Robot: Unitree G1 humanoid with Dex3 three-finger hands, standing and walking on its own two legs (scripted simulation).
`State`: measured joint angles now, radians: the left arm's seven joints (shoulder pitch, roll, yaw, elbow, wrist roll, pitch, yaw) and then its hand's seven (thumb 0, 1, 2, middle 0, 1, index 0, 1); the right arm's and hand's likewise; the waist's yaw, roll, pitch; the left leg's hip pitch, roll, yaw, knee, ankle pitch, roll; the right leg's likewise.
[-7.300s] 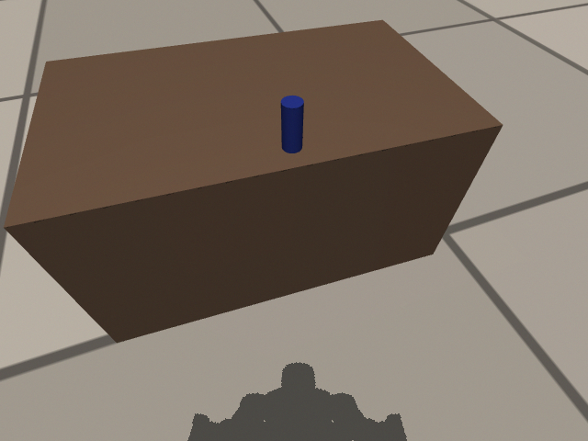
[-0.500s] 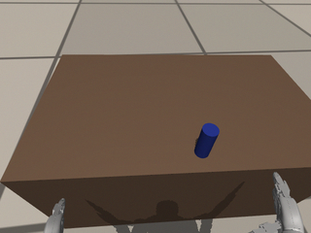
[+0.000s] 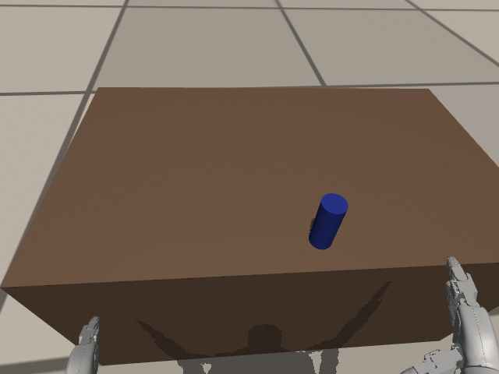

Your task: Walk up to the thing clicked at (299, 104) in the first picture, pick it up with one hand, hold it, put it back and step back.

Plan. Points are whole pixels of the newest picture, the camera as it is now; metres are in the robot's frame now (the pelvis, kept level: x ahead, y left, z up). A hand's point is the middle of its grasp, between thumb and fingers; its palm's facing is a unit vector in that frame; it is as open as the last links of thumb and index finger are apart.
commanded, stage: go down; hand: right
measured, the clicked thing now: (326, 222) +0.43 -0.17 -0.06
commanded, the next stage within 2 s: none
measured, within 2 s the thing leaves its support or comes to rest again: neither
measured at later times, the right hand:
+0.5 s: hand (440, 284) +0.24 -0.28 +0.05, palm faces +0.25 +0.95 -0.20, open 17.6 cm
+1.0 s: hand (446, 256) +0.28 -0.32 +0.05, palm faces +0.15 +0.99 -0.04, open 17.5 cm
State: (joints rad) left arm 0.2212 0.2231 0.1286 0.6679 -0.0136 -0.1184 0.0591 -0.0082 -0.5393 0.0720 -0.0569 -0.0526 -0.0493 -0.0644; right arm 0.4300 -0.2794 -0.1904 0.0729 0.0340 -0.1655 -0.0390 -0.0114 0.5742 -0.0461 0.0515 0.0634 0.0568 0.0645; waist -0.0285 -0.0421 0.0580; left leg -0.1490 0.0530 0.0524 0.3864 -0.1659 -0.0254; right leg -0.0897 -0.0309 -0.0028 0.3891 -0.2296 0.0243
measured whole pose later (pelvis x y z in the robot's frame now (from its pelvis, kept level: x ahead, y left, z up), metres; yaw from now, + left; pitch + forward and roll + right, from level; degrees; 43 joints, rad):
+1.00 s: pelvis +0.00 -0.01 -0.01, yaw +0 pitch +3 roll +1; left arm 0.18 0.22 0.02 0.73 -0.01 -0.17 0.17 -0.01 -0.53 0.05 -0.06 -0.05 -0.06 -0.06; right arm -0.10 -0.46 -0.47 0.66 0.30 -0.32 0.46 -0.01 0.55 -0.04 0.05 0.05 0.05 0.05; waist 0.02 0.01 -0.02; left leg -0.35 0.05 0.05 0.51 -0.21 -0.04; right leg -0.32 -0.03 0.01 0.58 -0.31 0.01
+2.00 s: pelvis +0.00 -0.01 -0.03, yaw +0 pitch +10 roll +2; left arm 0.23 0.25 -0.04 0.60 -0.02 -0.21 0.18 -0.01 -0.54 0.06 -0.06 -0.05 -0.05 -0.06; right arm -0.42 -0.70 -0.60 0.98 0.29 -0.27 0.61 -0.01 0.54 -0.05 0.05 0.05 0.05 0.05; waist 0.08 0.02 -0.09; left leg -0.59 0.04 0.06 0.70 -0.28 -0.03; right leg -0.58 -0.05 0.03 0.80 -0.39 0.02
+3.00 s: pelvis -0.01 -0.01 -0.05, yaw +0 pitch +12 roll +3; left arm 0.27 0.27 -0.05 0.49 -0.02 -0.20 0.16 -0.01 -0.53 0.06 -0.06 -0.05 -0.05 -0.06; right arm -0.47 -0.76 -0.61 1.02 0.26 -0.23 0.62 -0.01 0.57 -0.06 0.05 0.06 0.05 0.06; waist 0.10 0.02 -0.11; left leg -0.68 0.04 0.06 0.79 -0.32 -0.03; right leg -0.67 -0.05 0.04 0.89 -0.44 0.01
